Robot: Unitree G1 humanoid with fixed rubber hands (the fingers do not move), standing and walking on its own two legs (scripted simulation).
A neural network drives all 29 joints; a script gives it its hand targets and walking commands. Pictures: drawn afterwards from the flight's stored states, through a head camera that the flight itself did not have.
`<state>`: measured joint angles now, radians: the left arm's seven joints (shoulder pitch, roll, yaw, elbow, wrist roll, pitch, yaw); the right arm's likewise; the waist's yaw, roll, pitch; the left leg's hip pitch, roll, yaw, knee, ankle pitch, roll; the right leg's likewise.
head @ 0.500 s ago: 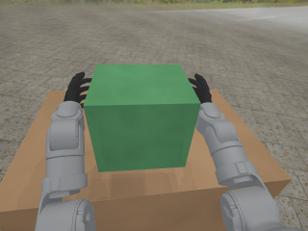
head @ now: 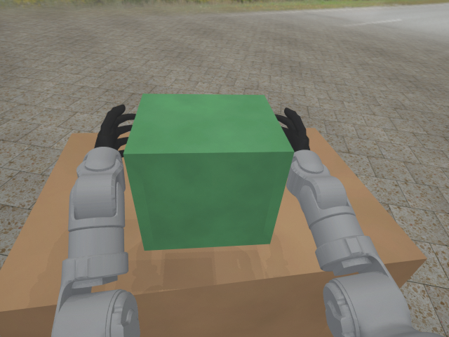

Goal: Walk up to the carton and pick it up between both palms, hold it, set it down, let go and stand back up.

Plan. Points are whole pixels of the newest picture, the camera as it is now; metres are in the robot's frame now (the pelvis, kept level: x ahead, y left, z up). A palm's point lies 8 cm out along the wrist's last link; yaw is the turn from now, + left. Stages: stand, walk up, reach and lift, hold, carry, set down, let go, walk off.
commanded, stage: hold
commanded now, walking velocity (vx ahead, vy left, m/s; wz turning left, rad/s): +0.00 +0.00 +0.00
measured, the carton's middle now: (206, 169) +0.37 +0.01 +0.17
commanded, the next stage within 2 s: none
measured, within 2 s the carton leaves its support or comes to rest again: neither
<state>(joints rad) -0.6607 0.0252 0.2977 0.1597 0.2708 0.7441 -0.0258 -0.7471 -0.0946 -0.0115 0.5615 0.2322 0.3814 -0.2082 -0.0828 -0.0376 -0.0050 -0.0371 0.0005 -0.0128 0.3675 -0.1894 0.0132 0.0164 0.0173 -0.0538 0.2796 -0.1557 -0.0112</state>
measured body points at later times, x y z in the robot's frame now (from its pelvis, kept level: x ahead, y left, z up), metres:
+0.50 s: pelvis +0.00 +0.00 +0.00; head -0.06 +0.03 +0.44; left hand +0.38 +0.16 +0.22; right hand +0.38 -0.16 +0.22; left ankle +0.02 +0.11 -0.75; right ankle +0.01 -0.11 -0.75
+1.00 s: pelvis +0.00 +0.00 +0.00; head -0.06 +0.03 +0.44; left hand +0.38 +0.16 +0.22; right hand +0.38 -0.16 +0.22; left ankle +0.02 +0.11 -0.75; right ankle +0.01 -0.11 -0.75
